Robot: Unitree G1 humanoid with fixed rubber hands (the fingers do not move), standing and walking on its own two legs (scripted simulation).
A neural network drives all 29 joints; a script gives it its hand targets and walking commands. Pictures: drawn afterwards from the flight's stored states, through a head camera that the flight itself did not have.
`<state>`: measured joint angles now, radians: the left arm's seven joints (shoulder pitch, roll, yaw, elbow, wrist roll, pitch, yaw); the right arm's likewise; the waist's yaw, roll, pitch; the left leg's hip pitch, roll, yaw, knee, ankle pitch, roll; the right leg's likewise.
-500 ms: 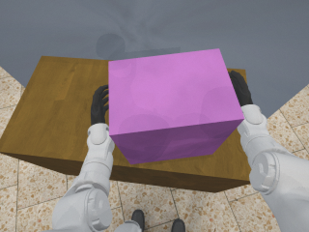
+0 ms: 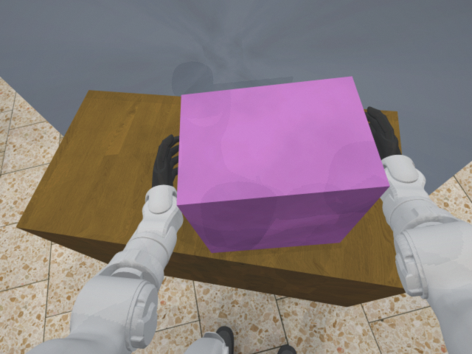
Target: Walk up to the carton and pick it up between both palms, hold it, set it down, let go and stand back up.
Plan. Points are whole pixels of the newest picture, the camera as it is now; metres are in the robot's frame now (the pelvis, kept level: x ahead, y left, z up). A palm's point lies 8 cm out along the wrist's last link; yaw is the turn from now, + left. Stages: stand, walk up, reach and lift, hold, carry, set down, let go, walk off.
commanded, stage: set down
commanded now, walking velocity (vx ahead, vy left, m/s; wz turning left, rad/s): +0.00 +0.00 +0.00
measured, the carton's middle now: (270, 178) +0.44 +0.04 -0.06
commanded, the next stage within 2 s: none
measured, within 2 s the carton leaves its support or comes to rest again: neither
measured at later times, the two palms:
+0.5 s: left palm (151, 173) +0.37 +0.23 +0.03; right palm (432, 142) +0.48 -0.21 +0.05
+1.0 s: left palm (112, 135) +0.38 +0.26 +0.12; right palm out of the picture +0.51 -0.22 +0.14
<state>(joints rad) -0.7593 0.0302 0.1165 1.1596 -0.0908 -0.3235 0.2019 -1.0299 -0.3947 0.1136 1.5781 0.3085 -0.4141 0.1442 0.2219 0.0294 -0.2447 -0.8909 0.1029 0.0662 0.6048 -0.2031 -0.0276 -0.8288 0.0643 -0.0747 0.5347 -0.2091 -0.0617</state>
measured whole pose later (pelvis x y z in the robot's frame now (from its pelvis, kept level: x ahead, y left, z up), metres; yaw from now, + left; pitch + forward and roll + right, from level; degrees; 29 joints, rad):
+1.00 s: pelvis -0.01 -0.01 +0.01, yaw +2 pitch +21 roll -1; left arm -0.78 0.23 0.00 0.72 -0.26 0.17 0.20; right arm -1.12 -0.68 0.24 1.40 0.60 -0.06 0.26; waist 0.20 0.02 -0.23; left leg -0.74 0.07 -0.01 0.55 -0.18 -0.04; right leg -0.67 0.07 -0.07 0.50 -0.21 -0.07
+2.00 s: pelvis -0.01 +0.00 +0.02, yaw +3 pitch +11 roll +0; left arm -0.38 0.09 0.06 0.50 -0.11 0.09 0.19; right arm -0.61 -0.59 0.14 1.17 0.51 -0.23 0.31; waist 0.13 -0.01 -0.11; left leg -0.51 0.04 -0.01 0.48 -0.18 -0.04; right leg -0.46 0.07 -0.01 0.48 -0.22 -0.06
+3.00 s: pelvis +0.01 -0.01 +0.02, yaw +4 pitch +6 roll +0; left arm 0.07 0.08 -0.01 0.50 -0.11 -0.28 0.19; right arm -0.11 -0.45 0.19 1.05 0.52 -0.56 0.24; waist 0.08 0.01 -0.08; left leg -0.39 0.04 -0.03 0.52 -0.23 -0.05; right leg -0.34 0.07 -0.01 0.53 -0.29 -0.07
